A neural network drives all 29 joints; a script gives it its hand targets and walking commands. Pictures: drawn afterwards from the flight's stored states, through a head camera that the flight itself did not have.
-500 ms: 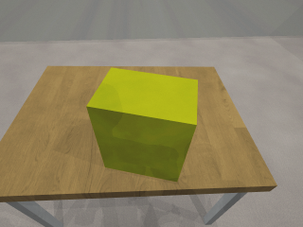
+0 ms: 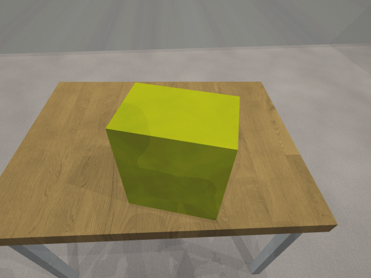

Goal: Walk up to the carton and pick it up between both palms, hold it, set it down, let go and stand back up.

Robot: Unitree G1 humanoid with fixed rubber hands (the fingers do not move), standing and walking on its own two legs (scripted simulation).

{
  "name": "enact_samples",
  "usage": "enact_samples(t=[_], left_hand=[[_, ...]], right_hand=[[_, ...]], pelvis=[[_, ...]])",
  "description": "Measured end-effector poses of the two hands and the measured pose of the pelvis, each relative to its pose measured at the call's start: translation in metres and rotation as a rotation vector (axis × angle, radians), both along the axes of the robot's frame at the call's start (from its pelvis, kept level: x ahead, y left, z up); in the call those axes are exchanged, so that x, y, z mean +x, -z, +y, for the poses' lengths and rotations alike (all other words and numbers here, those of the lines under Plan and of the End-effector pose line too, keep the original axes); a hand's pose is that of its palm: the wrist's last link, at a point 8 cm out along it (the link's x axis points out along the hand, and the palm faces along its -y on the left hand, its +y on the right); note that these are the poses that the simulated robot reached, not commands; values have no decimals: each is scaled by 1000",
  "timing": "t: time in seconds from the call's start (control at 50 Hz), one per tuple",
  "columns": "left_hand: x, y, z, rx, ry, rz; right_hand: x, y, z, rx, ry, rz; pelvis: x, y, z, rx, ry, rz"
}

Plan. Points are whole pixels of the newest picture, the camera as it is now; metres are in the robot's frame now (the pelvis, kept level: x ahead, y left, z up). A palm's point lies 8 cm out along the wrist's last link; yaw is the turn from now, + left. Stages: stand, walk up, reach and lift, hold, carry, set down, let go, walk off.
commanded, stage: stand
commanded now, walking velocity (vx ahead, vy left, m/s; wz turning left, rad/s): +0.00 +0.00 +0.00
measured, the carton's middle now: (178, 155) +0.41 +0.02 +0.03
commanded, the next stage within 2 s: none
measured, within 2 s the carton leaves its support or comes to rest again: neither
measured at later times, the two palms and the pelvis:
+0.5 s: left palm out of the picture +0.07 +0.30 -0.11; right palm out of the picture +0.08 -0.30 -0.11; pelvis +0.01 -0.01 +0.00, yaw +0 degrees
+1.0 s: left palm out of the picture +0.09 +0.29 -0.11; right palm out of the picture +0.09 -0.31 -0.11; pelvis +0.02 -0.01 +0.00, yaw +0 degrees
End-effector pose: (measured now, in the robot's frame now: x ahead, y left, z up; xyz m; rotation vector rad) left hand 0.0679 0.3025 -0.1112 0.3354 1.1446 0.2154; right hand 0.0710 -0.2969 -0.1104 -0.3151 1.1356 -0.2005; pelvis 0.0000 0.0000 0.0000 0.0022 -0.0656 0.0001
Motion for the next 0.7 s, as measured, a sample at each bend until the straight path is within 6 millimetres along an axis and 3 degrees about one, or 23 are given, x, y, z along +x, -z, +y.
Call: enact_samples(t=[0.2, 0.7], left_hand=[[-6, 1, -1, 3, -8, 33], [12, -1, -6, 11, -15, 33]], right_hand=[[-2, 1, -4, -7, 3, 22], [12, 2, -10, -6, 8, 26]], pelvis=[[1, -1, -2, 0, -1, 6], [13, -1, -9, -1, -3, 13]])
